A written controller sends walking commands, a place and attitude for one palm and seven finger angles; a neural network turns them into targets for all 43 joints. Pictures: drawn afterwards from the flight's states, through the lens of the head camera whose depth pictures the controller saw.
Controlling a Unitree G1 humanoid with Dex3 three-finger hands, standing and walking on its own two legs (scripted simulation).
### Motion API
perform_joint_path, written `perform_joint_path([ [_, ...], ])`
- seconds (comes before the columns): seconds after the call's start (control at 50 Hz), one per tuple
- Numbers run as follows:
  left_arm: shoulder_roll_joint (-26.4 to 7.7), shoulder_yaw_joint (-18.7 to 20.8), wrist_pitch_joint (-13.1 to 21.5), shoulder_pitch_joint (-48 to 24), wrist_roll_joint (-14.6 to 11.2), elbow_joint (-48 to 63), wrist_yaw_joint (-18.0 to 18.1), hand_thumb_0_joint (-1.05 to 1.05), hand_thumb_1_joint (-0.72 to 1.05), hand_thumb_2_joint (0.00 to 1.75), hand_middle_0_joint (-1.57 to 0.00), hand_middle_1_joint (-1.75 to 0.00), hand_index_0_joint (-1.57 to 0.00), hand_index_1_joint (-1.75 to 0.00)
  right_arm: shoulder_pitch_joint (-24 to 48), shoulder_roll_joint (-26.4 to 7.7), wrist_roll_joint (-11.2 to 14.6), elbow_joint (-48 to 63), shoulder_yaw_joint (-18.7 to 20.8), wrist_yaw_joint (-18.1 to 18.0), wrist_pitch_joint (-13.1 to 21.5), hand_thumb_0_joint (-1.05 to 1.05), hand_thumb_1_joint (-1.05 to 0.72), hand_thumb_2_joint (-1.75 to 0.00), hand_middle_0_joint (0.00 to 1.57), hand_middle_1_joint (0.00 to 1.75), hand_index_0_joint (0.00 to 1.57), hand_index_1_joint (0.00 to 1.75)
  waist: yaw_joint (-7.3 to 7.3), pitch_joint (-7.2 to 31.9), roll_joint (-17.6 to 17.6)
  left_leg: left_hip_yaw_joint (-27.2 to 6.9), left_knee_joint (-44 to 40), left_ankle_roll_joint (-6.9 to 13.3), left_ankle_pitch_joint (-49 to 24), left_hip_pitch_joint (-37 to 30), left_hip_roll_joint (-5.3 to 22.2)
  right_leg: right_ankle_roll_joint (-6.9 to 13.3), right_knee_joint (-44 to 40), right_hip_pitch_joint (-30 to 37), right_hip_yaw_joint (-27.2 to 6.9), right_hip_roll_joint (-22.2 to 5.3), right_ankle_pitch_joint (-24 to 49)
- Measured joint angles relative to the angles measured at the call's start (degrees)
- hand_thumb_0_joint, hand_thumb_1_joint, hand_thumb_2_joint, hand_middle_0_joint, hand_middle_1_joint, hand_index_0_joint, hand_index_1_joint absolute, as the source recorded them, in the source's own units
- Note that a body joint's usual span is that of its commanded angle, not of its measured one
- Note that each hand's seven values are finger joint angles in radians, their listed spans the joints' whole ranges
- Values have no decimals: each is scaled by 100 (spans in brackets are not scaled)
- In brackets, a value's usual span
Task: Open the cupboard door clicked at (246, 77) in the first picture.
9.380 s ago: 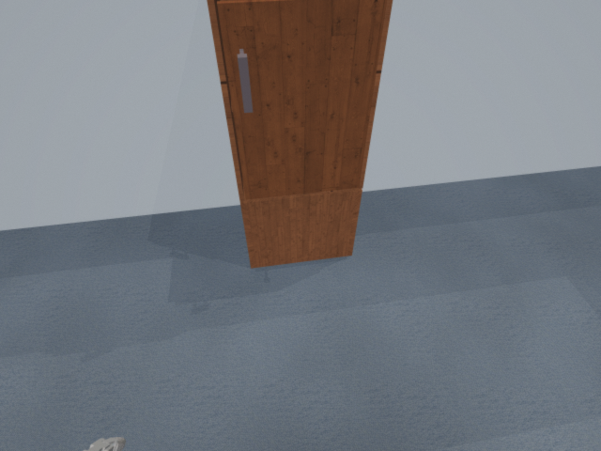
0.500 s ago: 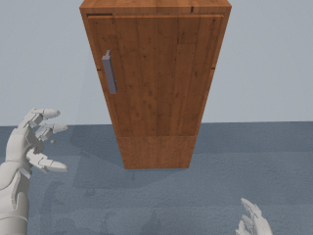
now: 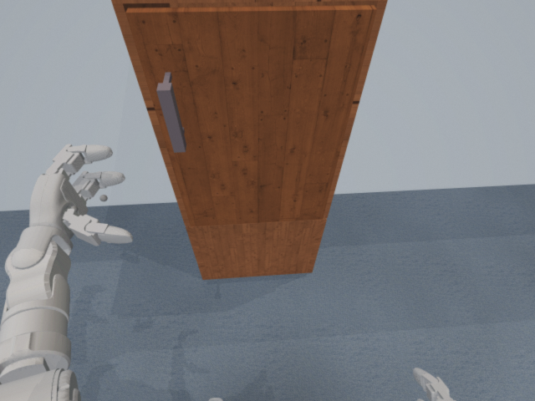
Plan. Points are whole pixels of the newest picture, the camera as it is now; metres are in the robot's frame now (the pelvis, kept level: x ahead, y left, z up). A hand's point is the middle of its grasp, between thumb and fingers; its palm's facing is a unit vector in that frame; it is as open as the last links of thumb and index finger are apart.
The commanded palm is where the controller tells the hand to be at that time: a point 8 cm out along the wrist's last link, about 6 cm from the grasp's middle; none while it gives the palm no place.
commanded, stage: move the hooked fingers beside the handle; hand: left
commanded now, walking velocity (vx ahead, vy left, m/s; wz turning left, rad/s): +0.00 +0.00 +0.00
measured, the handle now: (174, 113) +0.59 +0.20 +0.09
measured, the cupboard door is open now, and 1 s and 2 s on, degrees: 0 0 0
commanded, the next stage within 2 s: none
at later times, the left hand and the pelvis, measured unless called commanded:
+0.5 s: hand (122, 161) +0.44 +0.25 +0.11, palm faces +0.10 -1.00 +0.00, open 14.0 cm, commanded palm +0.42 +0.30 +0.10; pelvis +0.00 -0.01 -0.01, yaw +0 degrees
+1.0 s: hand (134, 132) +0.52 +0.25 +0.10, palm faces +0.08 -1.00 -0.01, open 14.0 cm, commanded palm +0.51 +0.31 +0.09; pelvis +0.00 +0.00 -0.02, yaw -1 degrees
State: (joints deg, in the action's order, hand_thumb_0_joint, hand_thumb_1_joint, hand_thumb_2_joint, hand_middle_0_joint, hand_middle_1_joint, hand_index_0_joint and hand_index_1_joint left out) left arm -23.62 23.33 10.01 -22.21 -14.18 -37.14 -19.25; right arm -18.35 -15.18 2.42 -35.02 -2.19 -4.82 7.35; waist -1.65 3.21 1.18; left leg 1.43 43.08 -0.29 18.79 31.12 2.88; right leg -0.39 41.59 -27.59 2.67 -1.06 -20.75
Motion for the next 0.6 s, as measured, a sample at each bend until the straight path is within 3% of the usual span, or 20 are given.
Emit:
perform_joint_path([
  [0.18,-70,-39,267,-464,74,-430,2,-2,-50,30,-30,-120,-30,-120,-93,-12,-8,-135,39,13,-179,1,-90,-90,20,30,20,30,-30,28,-5,-40,84,-8,41,129,13,9,47,-99,34,15,-32],
  [0.3,-269,-9,246,-1036,235,-1194,11,-1,-50,30,-30,-120,-30,-120,-53,-37,-18,-120,39,18,-296,1,-90,-90,20,30,20,30,-135,41,-23,-71,160,-26,38,315,27,29,137,-282,58,28,-46],
  [0.46,-545,157,650,-1765,411,-1998,28,-2,-50,30,-30,-120,-30,-120,-103,-71,-67,-160,51,58,-434,1,-90,-90,20,30,20,30,-260,25,-53,-95,331,-57,66,632,76,63,312,-606,69,74,-76],
  [0.6,-959,318,656,-2216,549,-2687,-111,-2,-50,30,-30,-120,-30,-120,-266,-107,-78,-189,53,73,-619,1,-90,-90,20,30,20,30,-429,82,-55,-95,446,-71,107,874,129,79,406,-851,58,124,-95],
])
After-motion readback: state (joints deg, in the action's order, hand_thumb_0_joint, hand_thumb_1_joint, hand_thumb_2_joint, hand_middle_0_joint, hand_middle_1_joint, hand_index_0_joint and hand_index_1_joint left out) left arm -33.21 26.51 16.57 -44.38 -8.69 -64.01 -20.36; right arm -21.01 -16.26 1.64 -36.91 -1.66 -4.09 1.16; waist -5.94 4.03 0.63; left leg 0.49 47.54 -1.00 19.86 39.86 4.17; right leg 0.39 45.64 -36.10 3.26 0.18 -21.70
